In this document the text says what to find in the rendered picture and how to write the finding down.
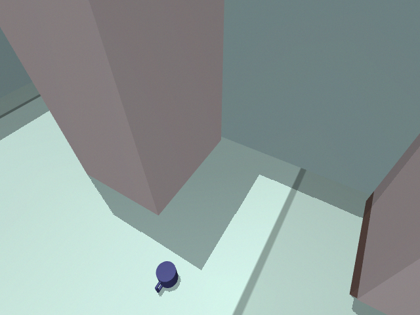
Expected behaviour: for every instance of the mug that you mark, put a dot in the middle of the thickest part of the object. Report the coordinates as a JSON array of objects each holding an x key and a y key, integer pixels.
[{"x": 167, "y": 275}]

